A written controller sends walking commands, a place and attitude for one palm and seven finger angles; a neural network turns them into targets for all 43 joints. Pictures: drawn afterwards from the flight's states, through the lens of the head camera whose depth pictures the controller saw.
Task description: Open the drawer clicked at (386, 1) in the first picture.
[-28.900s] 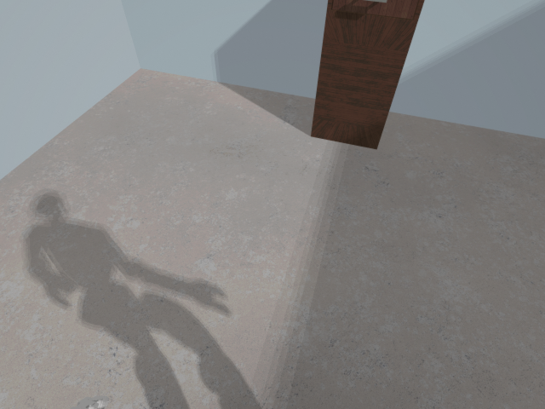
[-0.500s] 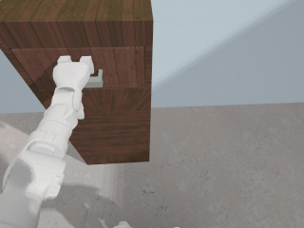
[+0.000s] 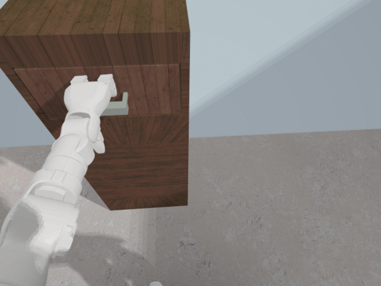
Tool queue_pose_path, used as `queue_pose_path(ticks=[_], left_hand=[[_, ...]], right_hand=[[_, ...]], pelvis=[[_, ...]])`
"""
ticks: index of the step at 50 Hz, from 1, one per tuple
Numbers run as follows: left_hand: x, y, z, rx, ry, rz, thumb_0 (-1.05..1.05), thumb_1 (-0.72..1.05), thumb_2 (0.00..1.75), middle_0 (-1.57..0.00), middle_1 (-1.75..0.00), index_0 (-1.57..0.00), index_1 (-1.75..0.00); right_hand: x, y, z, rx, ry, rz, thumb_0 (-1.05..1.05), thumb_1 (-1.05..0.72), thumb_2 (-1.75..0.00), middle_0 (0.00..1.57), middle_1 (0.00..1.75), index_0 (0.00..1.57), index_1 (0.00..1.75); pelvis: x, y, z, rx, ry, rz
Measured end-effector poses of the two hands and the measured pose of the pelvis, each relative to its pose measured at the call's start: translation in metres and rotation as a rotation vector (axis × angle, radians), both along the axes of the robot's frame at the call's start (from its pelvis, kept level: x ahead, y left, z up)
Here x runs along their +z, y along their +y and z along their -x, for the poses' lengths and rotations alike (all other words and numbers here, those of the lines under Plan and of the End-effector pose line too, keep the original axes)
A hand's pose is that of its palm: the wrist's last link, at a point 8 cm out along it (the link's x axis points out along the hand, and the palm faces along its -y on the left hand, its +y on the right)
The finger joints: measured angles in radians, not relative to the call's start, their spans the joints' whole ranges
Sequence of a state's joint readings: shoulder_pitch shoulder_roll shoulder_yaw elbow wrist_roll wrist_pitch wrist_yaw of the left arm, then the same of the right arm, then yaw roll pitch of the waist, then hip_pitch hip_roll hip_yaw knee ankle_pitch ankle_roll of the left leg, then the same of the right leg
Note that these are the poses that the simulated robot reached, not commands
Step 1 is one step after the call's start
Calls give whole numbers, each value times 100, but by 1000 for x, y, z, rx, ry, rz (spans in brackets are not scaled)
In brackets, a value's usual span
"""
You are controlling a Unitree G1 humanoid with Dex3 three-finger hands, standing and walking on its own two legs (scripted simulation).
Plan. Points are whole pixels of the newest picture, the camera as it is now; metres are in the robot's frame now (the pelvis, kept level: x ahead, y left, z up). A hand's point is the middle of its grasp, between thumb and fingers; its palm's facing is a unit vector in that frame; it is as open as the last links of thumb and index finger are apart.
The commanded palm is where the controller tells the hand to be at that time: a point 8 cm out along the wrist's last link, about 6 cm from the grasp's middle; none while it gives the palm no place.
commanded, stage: lift the fingers back up to retry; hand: left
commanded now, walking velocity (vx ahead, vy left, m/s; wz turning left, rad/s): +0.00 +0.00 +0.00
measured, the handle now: (106, 102) +0.53 +0.19 +0.07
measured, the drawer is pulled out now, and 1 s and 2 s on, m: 0.00 0.00 0.00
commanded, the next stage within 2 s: re-aim the fingers above the handle in 0.52 s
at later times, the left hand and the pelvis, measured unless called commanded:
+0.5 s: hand (90, 99) +0.48 +0.20 +0.12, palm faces -0.02 -0.04 -1.00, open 13.6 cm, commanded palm +0.46 +0.20 +0.18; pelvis +0.02 -0.01 +0.01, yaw +1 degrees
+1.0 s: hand (89, 101) +0.48 +0.20 +0.12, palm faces -0.04 -0.03 -1.00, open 13.8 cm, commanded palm +0.46 +0.19 +0.18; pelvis +0.02 -0.02 +0.02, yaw +1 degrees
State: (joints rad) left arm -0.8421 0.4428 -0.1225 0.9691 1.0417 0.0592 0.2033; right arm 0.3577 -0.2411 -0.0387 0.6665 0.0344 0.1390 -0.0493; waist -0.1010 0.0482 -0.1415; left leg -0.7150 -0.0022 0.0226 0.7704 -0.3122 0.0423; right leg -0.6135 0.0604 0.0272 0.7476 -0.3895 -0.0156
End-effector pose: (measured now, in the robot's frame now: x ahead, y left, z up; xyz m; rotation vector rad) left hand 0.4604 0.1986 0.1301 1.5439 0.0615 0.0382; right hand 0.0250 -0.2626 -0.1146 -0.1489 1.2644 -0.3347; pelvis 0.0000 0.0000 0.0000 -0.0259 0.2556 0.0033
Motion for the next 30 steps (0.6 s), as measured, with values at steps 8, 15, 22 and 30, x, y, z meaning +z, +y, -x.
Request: queue_pose_path(ticks=[8, 15, 22, 30], left_hand=[[9, 1, -2, -16, -8, 9, 0, -49, 31, -32, -122, -34, -121], [26, 0, -2, -10, -23, 10, 0, -49, 31, -34, -121, -36, -122], [44, 0, -2, 14, -14, 12, 0, -49, 31, -34, -120, -36, -123], [44, 4, 6, -3, 29, 15, 0, -49, 31, -33, -120, -33, -121]], right_hand=[[1, 1, -14, 9, -15, -10, 0, -91, -90, 21, 30, 20, 30], [3, 1, -37, 30, -46, -25, 0, -91, -90, 21, 30, 20, 30], [7, -1, -63, 54, -93, -37, 0, -91, -90, 21, 30, 20, 30], [14, -8, -85, 78, -134, -30, 0, -91, -90, 21, 30, 20, 30]], pelvis=[[5, 0, -9, 3, -16, -3], [9, -1, -17, 9, -36, -7], [13, -5, -22, 12, -61, -14], [16, -11, -24, 13, -76, -20]])
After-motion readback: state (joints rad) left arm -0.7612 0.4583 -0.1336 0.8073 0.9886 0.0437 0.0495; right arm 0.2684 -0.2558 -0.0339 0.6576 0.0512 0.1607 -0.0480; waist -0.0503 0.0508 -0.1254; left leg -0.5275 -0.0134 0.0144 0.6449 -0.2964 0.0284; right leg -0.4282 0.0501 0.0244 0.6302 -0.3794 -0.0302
